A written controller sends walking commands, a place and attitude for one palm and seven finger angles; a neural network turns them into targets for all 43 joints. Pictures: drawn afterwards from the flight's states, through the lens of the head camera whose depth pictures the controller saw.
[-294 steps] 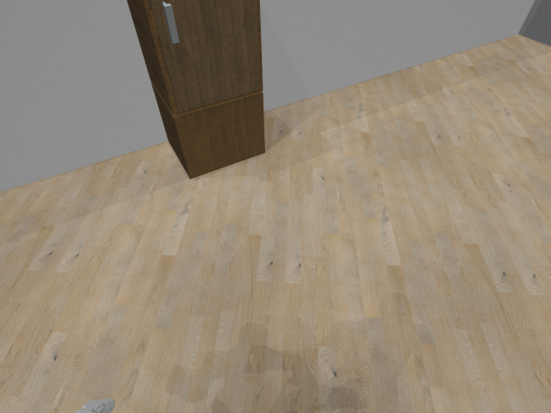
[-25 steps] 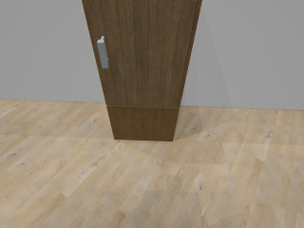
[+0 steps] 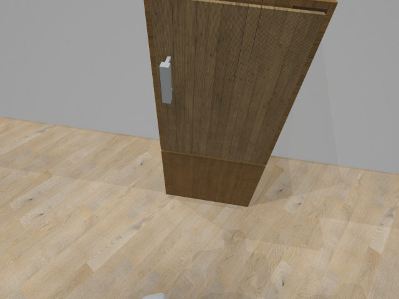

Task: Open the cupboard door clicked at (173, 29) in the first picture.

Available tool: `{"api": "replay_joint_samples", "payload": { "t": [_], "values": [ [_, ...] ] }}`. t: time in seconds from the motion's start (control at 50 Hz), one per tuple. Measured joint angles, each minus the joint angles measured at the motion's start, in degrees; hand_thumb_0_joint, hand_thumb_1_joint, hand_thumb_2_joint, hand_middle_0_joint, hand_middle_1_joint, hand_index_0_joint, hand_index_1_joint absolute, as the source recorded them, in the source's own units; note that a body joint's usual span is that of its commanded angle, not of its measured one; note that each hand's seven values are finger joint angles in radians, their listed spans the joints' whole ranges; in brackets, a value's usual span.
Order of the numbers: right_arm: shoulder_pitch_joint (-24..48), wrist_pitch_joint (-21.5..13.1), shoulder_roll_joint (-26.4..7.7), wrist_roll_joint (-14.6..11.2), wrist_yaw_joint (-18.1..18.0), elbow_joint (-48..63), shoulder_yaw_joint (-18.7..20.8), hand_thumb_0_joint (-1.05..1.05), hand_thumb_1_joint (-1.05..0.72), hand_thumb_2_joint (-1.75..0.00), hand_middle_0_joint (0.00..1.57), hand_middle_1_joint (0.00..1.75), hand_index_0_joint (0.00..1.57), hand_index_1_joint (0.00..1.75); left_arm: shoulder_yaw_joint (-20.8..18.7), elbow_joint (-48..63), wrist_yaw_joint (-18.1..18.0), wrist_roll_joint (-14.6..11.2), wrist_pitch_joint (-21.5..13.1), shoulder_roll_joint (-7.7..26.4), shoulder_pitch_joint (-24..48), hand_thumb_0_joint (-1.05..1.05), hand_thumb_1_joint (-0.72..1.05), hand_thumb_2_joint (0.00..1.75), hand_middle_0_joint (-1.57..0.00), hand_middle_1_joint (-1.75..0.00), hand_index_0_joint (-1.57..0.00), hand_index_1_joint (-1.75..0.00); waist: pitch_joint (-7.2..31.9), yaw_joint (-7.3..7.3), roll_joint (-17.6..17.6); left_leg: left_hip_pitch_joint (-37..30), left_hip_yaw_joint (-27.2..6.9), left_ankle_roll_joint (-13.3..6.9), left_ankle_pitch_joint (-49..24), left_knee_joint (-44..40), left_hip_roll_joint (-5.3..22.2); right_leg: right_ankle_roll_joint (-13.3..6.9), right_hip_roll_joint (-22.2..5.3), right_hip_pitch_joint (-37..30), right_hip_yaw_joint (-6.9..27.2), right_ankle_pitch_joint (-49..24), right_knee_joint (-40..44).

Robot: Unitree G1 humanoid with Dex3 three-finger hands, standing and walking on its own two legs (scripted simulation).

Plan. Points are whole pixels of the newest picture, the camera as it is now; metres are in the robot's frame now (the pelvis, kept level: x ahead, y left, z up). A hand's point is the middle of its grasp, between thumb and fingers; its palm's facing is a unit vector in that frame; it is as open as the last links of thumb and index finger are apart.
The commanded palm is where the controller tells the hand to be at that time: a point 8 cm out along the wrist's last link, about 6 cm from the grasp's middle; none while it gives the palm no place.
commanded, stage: take the last steps up to it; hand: left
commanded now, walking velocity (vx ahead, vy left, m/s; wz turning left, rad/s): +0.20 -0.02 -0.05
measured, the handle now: (167, 79) +0.69 +0.17 +0.05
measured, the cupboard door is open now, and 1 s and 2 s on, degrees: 0 0 0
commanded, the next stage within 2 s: come to a stop and stand still in 0.16 s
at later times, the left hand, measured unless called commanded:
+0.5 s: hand (133, 259) +0.22 +0.18 -0.15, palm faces -0.03 -0.97 -0.22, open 7.3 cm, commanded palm none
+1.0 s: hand out of the picture +0.12 +0.22 -0.16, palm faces +0.02 -0.98 -0.21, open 7.3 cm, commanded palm none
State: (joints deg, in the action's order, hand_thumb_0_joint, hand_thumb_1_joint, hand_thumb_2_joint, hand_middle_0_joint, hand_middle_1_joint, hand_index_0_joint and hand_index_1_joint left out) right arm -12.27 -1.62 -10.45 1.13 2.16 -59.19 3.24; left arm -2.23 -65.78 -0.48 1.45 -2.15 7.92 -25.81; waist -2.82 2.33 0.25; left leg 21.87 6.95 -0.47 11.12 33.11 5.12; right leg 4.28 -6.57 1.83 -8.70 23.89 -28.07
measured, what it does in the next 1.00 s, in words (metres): walks ahead: right foot, then right foot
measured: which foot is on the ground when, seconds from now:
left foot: down 0.00-1.00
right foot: down 0.00-0.00, up 0.02-0.40, down 0.42-0.72, up 0.74-0.96, down 0.98-1.00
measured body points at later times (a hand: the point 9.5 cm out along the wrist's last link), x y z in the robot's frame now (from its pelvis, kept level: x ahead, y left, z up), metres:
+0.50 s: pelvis +0.13 +0.01 +0.01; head +0.14 -0.01 +0.45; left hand +0.22 +0.23 -0.14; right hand +0.10 -0.19 -0.17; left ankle +0.08 +0.11 -0.72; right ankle +0.18 -0.11 -0.72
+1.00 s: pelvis +0.10 +0.03 +0.01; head +0.11 +0.04 +0.46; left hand +0.12 +0.27 -0.15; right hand +0.12 -0.20 -0.14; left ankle +0.09 +0.13 -0.72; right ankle +0.08 -0.09 -0.73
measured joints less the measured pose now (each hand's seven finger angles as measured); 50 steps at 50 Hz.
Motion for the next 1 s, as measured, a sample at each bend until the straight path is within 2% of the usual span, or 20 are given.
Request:
{"api": "replay_joint_samples", "payload": {
  "t": [0.04, 0.08, 0.1, 0.14, 0.2, 0.28, 0.36, 0.42, 0.46, 0.52, 0.58, 0.62, 0.68, 0.72, 0.78, 0.84, 0.92, 0.98, 1.0],
  "values": [
    [1.7, -1.3, 0.8, 0.2, -0.8, 0.5, -0.2, 0.0, -0.91, -0.89, 0.2, 0.3, 0.2, 0.3, -0.1, -0.7, 0.0, -0.4, 1.3, 0.5, 0.7, 0.01, 0.91, 0.9, -0.21, -0.3, -0.2, -0.3, -1.1, -0.05, 1.5, 0.3, 1.2, -1.3, 1.5, 3.9, -0.9, -2.1, -0.8, 5.4, 2.8, 5.0, -14.3],
    [2.3, -1.8, 1.6, 0.2, -1.5, 0.8, -0.6, 0.0, -0.91, -0.89, 0.2, 0.3, 0.2, 0.3, -0.2, -0.9, 0.1, -0.4, 2.1, 0.8, 2.2, 0.01, 0.91, 0.9, -0.21, -0.3, -0.2, -0.3, -1.3, -0.2, 1.8, -1.3, 2.4, -2.2, 3.9, 3.8, -1.1, -3.8, 0.4, 12.2, 4.7, 5.4, -28.7],
    [2.2, -2.0, 2.0, 0.0, -2.0, 0.9, -0.4, 0.0, -0.92, -0.89, 0.2, 0.3, 0.2, 0.3, -0.4, -0.7, 0.2, -0.4, 2.1, 1.0, 3.1, 0.01, 0.91, 0.9, -0.2, -0.3, -0.2, -0.3, -1.2, -0.45, 1.9, -2.7, 2.9, -2.3, 4.0, 2.4, -1.4, -4.3, 0.7, 15.2, 4.8, 3.8, -33.2],
    [1.8, -2.6, 2.0, -0.2, -3.0, 0.8, -0.1, -0.01, -0.94, -0.89, 0.2, 0.3, 0.2, 0.3, -0.6, 0.2, 0.4, -0.2, 1.9, 1.4, 5.3, 0.01, 0.92, 0.9, -0.2, -0.3, -0.2, -0.3, -0.8, -0.95, 2.0, -5.5, 3.7, -2.3, 2.8, -1.6, -2.4, -4.5, 0.8, 19.9, 4.3, 0.3, -36.4],
    [0.2, -2.8, 1.7, -0.2, -3.4, -0.1, -0.5, -0.01, -0.95, -0.89, 0.2, 0.3, 0.2, 0.3, -0.8, 2.4, 0.4, -0.1, 1.6, 1.8, 8.7, 0.01, 0.92, 0.9, -0.2, -0.3, -0.2, -0.3, 0.2, -1.25, 1.9, -9.3, 4.2, -3.0, 1.6, -7.0, -3.6, -4.1, 0.9, 24.0, 3.6, -3.1, -33.3],
    [-2.4, -2.1, 1.9, -0.1, -3.3, -1.9, -1.0, -0.01, -0.94, -0.89, 0.2, 0.3, 0.2, 0.3, -1.0, 5.2, 0.1, 0.0, 1.7, 2.0, 12.8, 0.01, 0.92, 0.9, -0.2, -0.3, -0.2, -0.3, 1.0, -1.82, 1.5, -13.0, 4.3, -2.9, 1.7, -10.7, -4.7, -3.6, 0.8, 25.2, 3.6, -5.9, -24.2],
    [-4.4, -1.0, 2.9, 0.1, -3.4, -3.8, -1.5, 0.0, -0.93, -0.89, 0.2, 0.3, 0.2, 0.3, -0.5, 6.5, -0.3, -0.2, 1.8, 2.1, 16.3, 0.01, 0.93, 0.9, -0.2, -0.3, -0.2, -0.3, 0.5, -2.96, 0.8, -15.1, 3.8, -2.1, 3.8, -9.8, -5.0, -3.3, 1.3, 22.1, 4.1, -8.9, -13.3],
    [-5.5, 0.0, 3.8, -0.2, -3.5, -5.2, -1.7, 0.0, -0.92, -0.89, 0.2, 0.3, 0.2, 0.3, 0.1, 7.0, -0.7, -0.4, 1.3, 2.2, 17.2, 0.01, 0.93, 0.9, -0.2, -0.3, -0.2, -0.3, 0.1, -3.21, 1.0, -15.3, 3.9, -1.0, 7.4, -5.7, -5.0, -3.8, 1.6, 17.0, 4.3, -16.0, -3.6],
    [-5.0, 0.9, 3.7, -0.8, -3.4, -5.8, -1.5, 0.0, -0.92, -0.89, 0.2, 0.3, 0.2, 0.3, 0.6, 6.6, -0.9, -0.4, 1.3, 1.3, 17.6, 0.0, 0.92, 0.9, -0.2, -0.3, -0.2, -0.3, -0.3, -3.75, -0.7, -14.6, 3.4, -0.1, 9.0, -3.0, -3.6, -4.8, 2.7, 16.6, 3.8, -12.9, -4.0],
    [-4.2, 2.3, 3.5, -1.2, -3.4, -5.1, -0.9, 0.0, -0.91, -0.89, 0.2, 0.3, 0.2, 0.3, 1.1, 6.7, -1.1, -0.5, 1.7, 0.3, 18.4, 0.0, 0.92, 0.9, -0.2, -0.3, -0.2, -0.3, -0.9, -4.86, -2.1, -11.7, 0.6, 1.0, 13.1, 2.2, -3.0, -5.4, 3.1, 17.2, 2.4, -11.2, -4.9],
    [-2.9, 3.3, 3.3, -1.4, -3.6, -4.2, -0.4, 0.0, -0.91, -0.89, 0.2, 0.3, 0.2, 0.3, 0.8, 7.3, -1.5, -0.2, 2.4, -0.5, 19.5, 0.0, 0.91, 0.9, -0.2, -0.3, -0.2, -0.3, -2.3, -4.3, -1.9, -7.7, -2.3, 1.4, 18.2, 9.9, -3.4, -5.6, 2.9, 17.8, 1.6, -12.0, -4.4],
    [-1.9, 3.7, 2.9, -1.4, -3.6, -3.4, -0.1, 0.0, -0.91, -0.89, 0.2, 0.3, 0.2, 0.3, 0.2, 7.8, -1.7, -0.1, 2.8, -0.7, 20.0, 0.0, 0.92, 0.9, -0.21, -0.3, -0.2, -0.3, -3.0, -3.69, -1.5, -6.1, -3.6, 1.7, 18.8, 11.4, -3.7, -5.3, 2.6, 18.2, 1.5, -12.7, -4.1],
    [-0.9, 3.4, 2.1, -1.2, -3.6, -2.0, 0.2, 0.0, -0.91, -0.89, 0.2, 0.3, 0.2, 0.3, -0.4, 8.2, -1.8, -0.1, 3.6, -0.1, 20.0, 0.0, 0.92, 0.9, -0.21, -0.3, -0.2, -0.3, -3.3, -3.13, -0.5, -7.0, -3.7, 1.9, 13.1, 4.8, -3.6, -4.4, 2.1, 19.3, 1.6, -13.2, -4.7],
    [-0.6, 2.9, 2.1, -0.8, -3.6, -1.5, 0.2, 0.0, -0.91, -0.89, 0.2, 0.3, 0.2, 0.3, -0.8, 8.0, -1.6, -0.5, 4.3, 0.9, 19.2, 0.0, 0.92, 0.9, -0.21, -0.3, -0.2, -0.3, -3.1, -2.65, 1.2, -8.0, -2.5, 0.5, 8.2, 2.0, -4.3, -3.8, 1.3, 20.1, 2.7, -12.7, -6.3],
    [-1.3, 2.4, 2.2, -0.2, -3.8, -0.8, -0.2, 0.0, -0.91, -0.89, 0.2, 0.3, 0.2, 0.3, -1.3, 7.0, -1.4, -0.5, 5.8, 2.1, 17.3, 0.0, 0.92, 0.9, -0.21, -0.3, -0.2, -0.3, -1.5, -2.46, 1.9, -9.1, -1.7, -1.3, 7.8, -0.4, -4.5, -3.6, 2.9, 21.4, 6.1, -3.8, -12.5],
    [-1.7, 1.9, 2.5, 0.1, -4.1, -1.4, -1.0, 0.0, -0.91, -0.89, 0.2, 0.3, 0.2, 0.3, -1.2, 5.6, -0.9, -0.4, 5.5, 3.0, 15.4, 0.0, 0.92, 0.9, -0.2, -0.3, -0.2, -0.3, 0.0, -2.18, 1.7, -11.0, -1.7, -1.6, 5.6, -4.9, -4.6, -3.5, 4.1, 20.3, 7.8, -2.0, -17.0],
    [-1.4, 1.5, 2.1, 0.1, -4.4, -2.7, -1.2, 0.01, -0.93, -0.89, 0.2, 0.3, 0.2, 0.3, -0.4, 3.7, -0.6, -0.7, 4.7, 3.1, 13.0, 0.01, 0.92, 0.9, -0.2, -0.3, -0.2, -0.3, 0.8, -2.02, 1.0, -12.6, -1.5, -1.6, 3.8, -8.3, -4.7, -3.0, 4.1, 14.5, 6.9, -1.7, -10.6],
    [-1.1, 1.1, 1.9, -0.4, -4.3, -3.4, -1.3, 0.01, -0.93, -0.89, 0.2, 0.3, 0.2, 0.3, 0.2, 2.3, -0.6, -1.0, 4.0, 3.1, 11.8, 0.01, 0.92, 0.9, -0.2, -0.3, -0.2, -0.3, 0.9, -2.0, 1.3, -12.6, -0.9, -1.2, 4.1, -7.7, -5.2, -3.2, 3.6, 8.9, 6.7, -8.7, -0.4],
    [-0.9, 1.0, 1.8, -0.6, -4.2, -3.8, -1.3, 0.01, -0.93, -0.89, 0.2, 0.3, 0.2, 0.3, 0.4, 1.6, -0.8, -1.0, 3.6, 2.8, 11.6, 0.01, 0.92, 0.9, -0.2, -0.3, -0.2, -0.3, 0.7, -1.92, 1.0, -12.5, -0.8, -0.9, 4.4, -7.0, -5.0, -3.3, 3.8, 7.9, 6.8, -8.9, 1.4]
  ]
}}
